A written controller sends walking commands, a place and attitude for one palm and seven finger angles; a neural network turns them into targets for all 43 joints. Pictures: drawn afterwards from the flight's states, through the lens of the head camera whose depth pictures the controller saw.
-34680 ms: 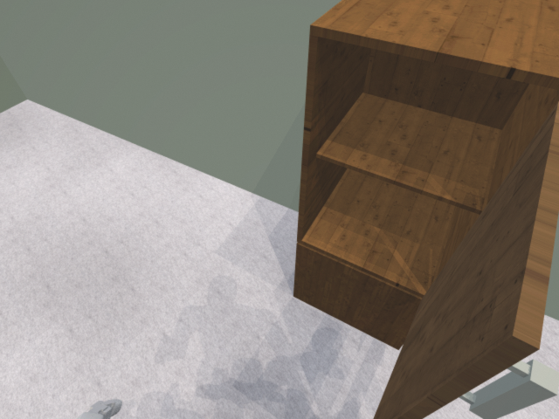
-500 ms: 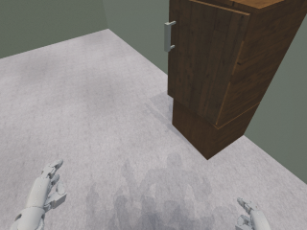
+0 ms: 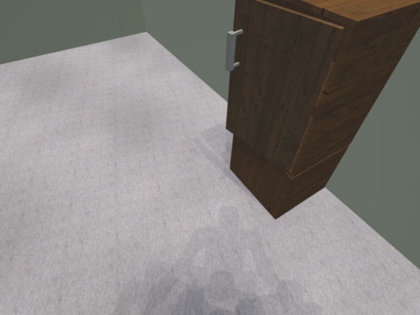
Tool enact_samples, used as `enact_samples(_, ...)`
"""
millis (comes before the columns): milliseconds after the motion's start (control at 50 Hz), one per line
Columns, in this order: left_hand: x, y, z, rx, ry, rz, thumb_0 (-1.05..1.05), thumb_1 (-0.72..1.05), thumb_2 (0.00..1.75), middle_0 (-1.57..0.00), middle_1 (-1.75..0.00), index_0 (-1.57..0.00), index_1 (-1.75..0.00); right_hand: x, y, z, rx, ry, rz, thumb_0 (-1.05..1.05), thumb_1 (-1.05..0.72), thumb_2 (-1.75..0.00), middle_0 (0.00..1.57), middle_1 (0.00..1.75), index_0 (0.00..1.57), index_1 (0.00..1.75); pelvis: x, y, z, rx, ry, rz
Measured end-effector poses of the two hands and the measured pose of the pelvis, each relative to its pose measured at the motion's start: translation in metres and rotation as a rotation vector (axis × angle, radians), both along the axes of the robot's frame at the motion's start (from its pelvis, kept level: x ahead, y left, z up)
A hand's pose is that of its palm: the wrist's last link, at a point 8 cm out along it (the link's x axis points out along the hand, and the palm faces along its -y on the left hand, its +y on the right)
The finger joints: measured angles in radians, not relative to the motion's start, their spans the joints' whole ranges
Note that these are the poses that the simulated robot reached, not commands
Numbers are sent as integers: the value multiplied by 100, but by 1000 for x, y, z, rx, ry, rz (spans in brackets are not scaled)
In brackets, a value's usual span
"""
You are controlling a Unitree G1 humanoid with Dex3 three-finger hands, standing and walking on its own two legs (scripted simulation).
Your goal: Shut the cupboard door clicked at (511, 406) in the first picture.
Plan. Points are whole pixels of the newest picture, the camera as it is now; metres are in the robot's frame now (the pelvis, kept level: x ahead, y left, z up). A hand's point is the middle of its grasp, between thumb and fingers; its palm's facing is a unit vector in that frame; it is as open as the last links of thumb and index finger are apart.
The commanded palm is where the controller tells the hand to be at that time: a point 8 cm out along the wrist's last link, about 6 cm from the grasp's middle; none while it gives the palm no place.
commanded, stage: let the arm hang, fingers relaxed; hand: left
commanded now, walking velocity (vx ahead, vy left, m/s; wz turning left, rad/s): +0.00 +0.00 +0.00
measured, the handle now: (234, 50) +0.97 -0.02 +0.05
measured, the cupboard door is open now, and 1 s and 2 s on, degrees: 9 9 9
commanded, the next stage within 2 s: look to check the result in 0.46 s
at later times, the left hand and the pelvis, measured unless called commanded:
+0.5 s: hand out of the picture +0.11 +0.21 -0.16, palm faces -0.04 -0.96 -0.28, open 7.4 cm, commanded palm none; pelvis +0.03 -0.01 +0.01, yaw -1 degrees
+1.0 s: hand out of the picture +0.10 +0.22 -0.15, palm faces -0.02 -0.94 -0.34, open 7.4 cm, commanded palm none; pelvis +0.04 -0.02 +0.01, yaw -1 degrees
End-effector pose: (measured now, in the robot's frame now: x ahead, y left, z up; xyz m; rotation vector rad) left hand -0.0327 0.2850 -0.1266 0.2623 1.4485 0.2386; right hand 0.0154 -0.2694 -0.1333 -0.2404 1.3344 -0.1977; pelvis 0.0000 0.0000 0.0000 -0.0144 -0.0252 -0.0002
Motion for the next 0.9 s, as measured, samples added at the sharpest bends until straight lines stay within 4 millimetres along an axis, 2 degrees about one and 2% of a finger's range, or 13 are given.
enact_samples(80, 20, 7, 8, 34, -38, -16, 0, 91, 90, -20, -30, -20, -30, 10, 1, -4, 20, -27, -3, 1, -90, -90, 20, 30, 20, 30, 3, -1, 1, 3, -1, -5)
enact_samples(160, 49, 5, 10, 37, -96, -40, 0, 91, 90, -20, -30, -20, -30, 22, -1, -4, 23, -48, -3, 1, -90, -90, 20, 30, 20, 30, 8, -3, 2, 7, 0, -8)
enact_samples(320, 108, -15, 7, -10, -203, -88, 0, 91, 90, -20, -30, -20, -30, 41, -14, 5, -6, -71, 0, 1, -90, -90, 20, 30, 20, 30, 18, -7, 4, 12, 3, -10)
enact_samples(440, 135, -28, 5, -41, -240, -112, 0, 91, 90, -21, -30, -20, -30, 54, -24, 13, -32, -83, 1, 1, -90, -90, 20, 30, 20, 30, 25, -11, 6, 12, 4, -11)
enact_samples(580, 143, -30, 6, -40, -231, -115, 0, 91, 90, -21, -30, -20, -30, 67, -31, 16, -43, -87, 6, 1, -90, -90, 20, 30, 20, 30, 32, -14, 7, 12, 5, -12)
enact_samples(900, 127, -15, 13, 20, -162, -80, 0, 91, 90, -21, -30, -20, -30, 89, -33, 12, -24, -85, 26, 1, -90, -90, 20, 30, 20, 30, 42, -20, 8, 13, 3, -11)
